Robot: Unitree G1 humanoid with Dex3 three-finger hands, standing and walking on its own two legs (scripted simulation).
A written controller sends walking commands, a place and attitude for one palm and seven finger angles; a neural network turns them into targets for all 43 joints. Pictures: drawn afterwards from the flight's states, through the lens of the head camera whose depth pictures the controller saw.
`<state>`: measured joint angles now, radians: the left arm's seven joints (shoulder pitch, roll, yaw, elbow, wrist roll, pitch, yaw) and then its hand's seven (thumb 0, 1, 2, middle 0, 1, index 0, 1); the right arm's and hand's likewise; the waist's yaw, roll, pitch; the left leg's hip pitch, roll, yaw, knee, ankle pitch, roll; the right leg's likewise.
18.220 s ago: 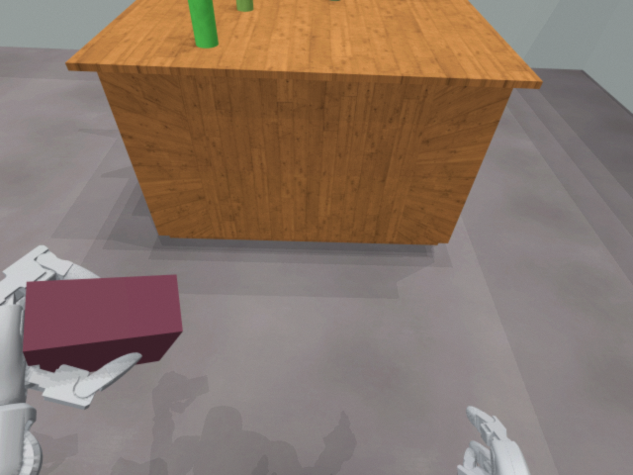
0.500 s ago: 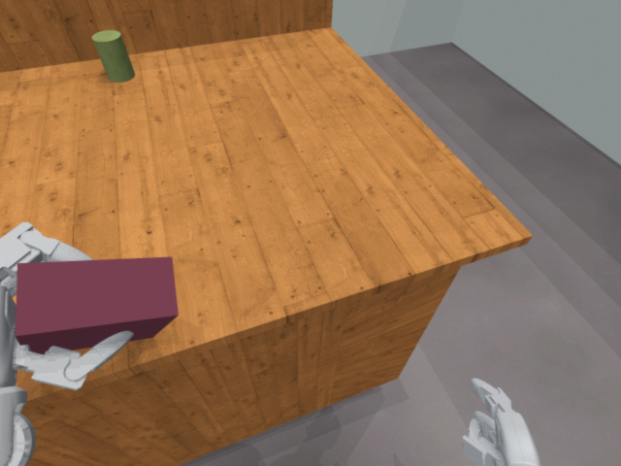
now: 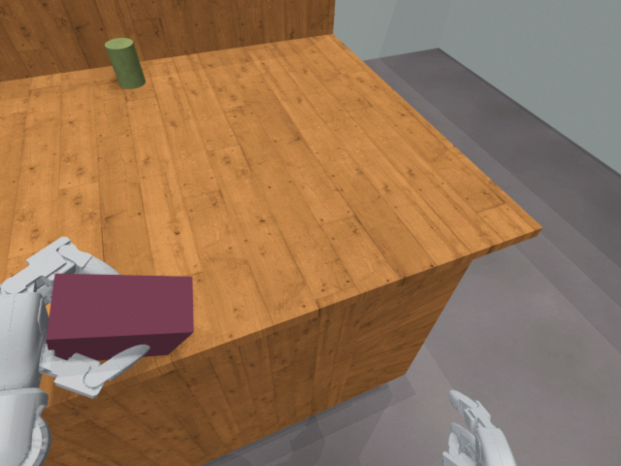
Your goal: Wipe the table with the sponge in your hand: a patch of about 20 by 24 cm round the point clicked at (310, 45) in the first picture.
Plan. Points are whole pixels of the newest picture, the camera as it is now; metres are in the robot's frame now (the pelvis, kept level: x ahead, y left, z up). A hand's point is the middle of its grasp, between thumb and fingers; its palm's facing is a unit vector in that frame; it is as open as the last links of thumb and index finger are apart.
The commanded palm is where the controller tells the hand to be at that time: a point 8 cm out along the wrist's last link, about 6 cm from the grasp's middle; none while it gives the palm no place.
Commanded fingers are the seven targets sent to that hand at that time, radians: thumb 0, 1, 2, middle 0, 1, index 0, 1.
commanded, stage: come to a stop and stand still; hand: left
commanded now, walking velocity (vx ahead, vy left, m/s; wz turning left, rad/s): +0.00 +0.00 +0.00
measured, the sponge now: (140, 320) +0.23 +0.20 +0.12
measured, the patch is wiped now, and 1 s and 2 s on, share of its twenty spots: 0.00 0.00 0.00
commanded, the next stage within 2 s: look again from close up in 0.72 s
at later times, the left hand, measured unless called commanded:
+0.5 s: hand (79, 275) +0.26 +0.27 +0.15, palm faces +0.41 -0.84 -0.36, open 9.8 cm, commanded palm +0.19 +0.29 +0.18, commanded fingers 0.00 0.10 1.30 -1.20 -1.60 -1.20 -1.60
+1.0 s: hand (80, 275) +0.26 +0.26 +0.16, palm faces +0.42 -0.83 -0.36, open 9.8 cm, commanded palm +0.19 +0.29 +0.18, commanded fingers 0.00 0.10 1.30 -1.20 -1.60 -1.20 -1.60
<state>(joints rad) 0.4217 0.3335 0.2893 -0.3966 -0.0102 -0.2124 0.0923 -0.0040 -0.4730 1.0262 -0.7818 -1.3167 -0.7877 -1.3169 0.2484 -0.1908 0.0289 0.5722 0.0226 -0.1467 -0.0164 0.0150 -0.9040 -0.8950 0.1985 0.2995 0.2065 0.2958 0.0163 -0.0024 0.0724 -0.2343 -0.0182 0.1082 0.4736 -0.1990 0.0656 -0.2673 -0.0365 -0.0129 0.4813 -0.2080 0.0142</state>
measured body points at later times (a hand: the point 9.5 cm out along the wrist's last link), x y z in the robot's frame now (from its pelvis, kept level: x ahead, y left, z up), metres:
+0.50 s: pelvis +0.04 +0.01 +0.00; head +0.07 +0.04 +0.45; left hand +0.23 +0.31 +0.17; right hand +0.25 -0.20 -0.05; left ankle +0.04 +0.08 -0.74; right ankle +0.06 -0.14 -0.74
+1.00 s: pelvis +0.05 +0.00 +0.00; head +0.08 +0.03 +0.45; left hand +0.23 +0.30 +0.18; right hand +0.24 -0.21 -0.07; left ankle +0.04 +0.08 -0.74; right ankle +0.06 -0.14 -0.74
